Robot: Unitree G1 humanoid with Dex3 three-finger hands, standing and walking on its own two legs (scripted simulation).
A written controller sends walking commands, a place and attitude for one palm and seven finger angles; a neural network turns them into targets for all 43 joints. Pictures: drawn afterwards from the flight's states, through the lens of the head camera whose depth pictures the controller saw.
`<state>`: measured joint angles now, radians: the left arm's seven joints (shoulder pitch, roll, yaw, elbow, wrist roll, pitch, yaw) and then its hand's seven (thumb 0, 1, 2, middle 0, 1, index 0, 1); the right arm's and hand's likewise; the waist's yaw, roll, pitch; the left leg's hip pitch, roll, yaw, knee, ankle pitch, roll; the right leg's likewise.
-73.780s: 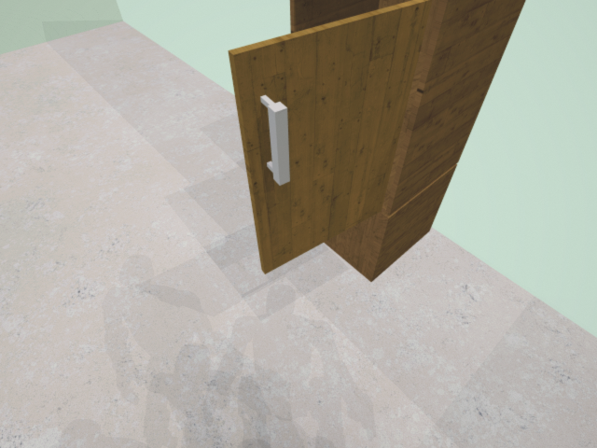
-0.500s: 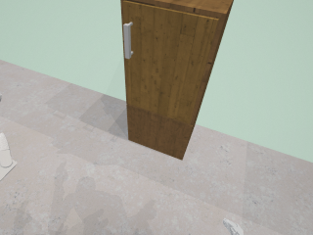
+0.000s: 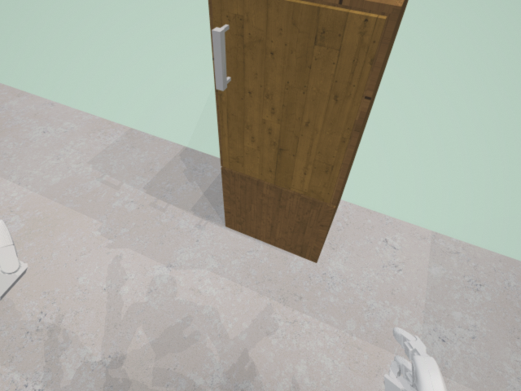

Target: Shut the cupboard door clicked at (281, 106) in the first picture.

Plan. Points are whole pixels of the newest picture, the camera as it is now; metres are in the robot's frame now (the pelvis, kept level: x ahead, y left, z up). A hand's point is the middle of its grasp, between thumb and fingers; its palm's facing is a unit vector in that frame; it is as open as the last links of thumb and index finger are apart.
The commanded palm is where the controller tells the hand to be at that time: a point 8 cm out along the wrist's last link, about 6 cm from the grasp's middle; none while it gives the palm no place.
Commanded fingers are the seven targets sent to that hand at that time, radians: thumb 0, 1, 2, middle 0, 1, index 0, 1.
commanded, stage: stop stepping back and stand still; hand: left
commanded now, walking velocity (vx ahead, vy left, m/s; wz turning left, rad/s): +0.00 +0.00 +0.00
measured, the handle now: (223, 58) +0.90 +0.15 +0.09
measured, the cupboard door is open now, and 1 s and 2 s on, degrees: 0 0 0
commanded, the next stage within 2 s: let the arm hang, fingers relaxed in 0.88 s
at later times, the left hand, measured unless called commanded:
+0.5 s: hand out of the picture +0.18 +0.30 +0.16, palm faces +0.46 -0.78 -0.43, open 7.4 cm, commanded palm +0.13 +0.33 +0.18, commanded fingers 0.00 0.90 0.90 -0.20 -0.30 -0.20 -0.30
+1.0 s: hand out of the picture +0.17 +0.30 +0.15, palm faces +0.43 -0.79 -0.44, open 7.4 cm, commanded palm none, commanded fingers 0.00 0.90 0.90 -0.20 -0.30 -0.20 -0.30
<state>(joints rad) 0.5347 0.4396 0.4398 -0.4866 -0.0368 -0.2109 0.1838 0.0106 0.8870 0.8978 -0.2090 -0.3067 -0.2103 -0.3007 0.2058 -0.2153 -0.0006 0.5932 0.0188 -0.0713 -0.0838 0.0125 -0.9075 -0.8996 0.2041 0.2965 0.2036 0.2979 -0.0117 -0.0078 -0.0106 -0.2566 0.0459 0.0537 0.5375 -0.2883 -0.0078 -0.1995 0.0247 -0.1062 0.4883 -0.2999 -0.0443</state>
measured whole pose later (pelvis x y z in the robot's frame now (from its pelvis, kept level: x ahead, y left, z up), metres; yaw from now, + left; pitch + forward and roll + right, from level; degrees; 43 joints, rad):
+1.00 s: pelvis -0.03 +0.03 +0.00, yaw +0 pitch +1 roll -1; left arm 0.52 0.38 0.36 -0.37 -0.02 -0.19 0.16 0.01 0.89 0.90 -0.20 -0.31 -0.21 -0.30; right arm 0.25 -0.21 0.02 0.63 0.02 -0.10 -0.06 0.01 -0.90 -0.90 0.21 0.30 0.21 0.30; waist 0.00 0.03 -0.04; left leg -0.28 0.01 0.07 0.48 -0.22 0.04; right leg -0.21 -0.01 -0.09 0.42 -0.22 0.00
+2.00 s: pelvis -0.03 +0.02 +0.01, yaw -1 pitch -2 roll +0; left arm 0.32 0.11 -0.01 1.14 0.02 0.00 0.03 0.01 0.92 0.90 -0.20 -0.30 -0.20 -0.30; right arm 0.33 -0.12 0.01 1.13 -0.01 0.01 -0.03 0.00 -0.91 -0.90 0.20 0.30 0.20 0.30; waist -0.01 0.00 0.00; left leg -0.19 0.00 0.09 0.41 -0.19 0.03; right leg -0.17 -0.01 -0.07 0.41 -0.21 -0.01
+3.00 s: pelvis -0.01 +0.04 +0.01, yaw -1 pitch -2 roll +0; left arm 0.28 0.17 0.01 1.15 0.02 0.00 0.02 0.00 0.91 0.90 -0.20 -0.30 -0.20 -0.30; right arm 0.28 -0.18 0.01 1.13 -0.01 -0.01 -0.04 0.00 -0.91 -0.90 0.20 0.30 0.20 0.30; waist -0.01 0.00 0.04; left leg -0.15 -0.02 0.09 0.36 -0.19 0.05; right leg -0.12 -0.03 -0.07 0.37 -0.22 0.01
